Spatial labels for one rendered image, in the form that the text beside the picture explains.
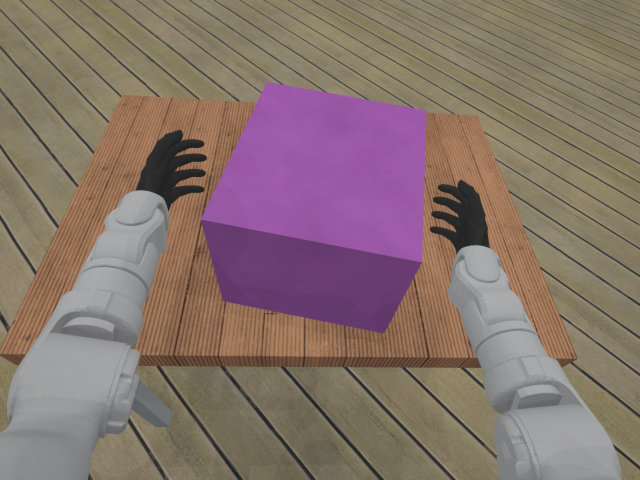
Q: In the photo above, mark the robot left hand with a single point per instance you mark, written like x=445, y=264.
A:
x=159, y=175

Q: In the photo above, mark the table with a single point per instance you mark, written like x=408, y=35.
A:
x=185, y=320

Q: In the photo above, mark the robot right forearm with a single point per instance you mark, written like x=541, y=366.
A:
x=518, y=372

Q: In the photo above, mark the robot left upper arm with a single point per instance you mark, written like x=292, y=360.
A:
x=75, y=391

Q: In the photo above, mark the robot left forearm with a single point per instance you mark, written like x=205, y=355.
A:
x=108, y=297

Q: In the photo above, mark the robot right hand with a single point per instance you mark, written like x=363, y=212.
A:
x=471, y=227

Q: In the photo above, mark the carton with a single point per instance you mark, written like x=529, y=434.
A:
x=319, y=211

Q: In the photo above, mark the robot right upper arm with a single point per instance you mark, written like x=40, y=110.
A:
x=561, y=442

